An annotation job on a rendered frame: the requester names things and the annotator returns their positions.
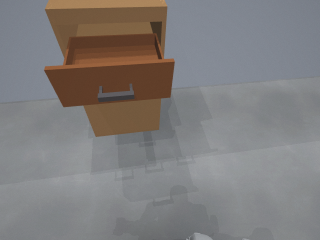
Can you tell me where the handle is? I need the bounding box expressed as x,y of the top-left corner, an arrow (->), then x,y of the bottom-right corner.
97,83 -> 135,102

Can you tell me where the drawer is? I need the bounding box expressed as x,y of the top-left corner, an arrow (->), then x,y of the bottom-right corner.
44,33 -> 175,107

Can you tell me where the cabinet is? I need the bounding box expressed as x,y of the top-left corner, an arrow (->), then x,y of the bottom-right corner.
45,0 -> 168,137

